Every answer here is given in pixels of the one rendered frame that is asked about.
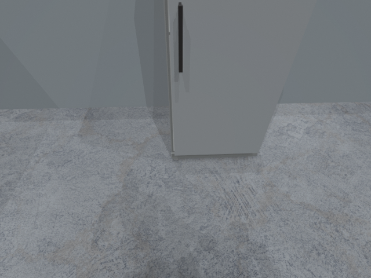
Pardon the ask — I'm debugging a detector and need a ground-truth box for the handle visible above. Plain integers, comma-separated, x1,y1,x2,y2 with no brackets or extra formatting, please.
178,2,183,72

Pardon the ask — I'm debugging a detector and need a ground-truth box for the fridge door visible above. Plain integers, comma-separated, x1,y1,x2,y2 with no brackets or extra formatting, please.
169,0,317,156

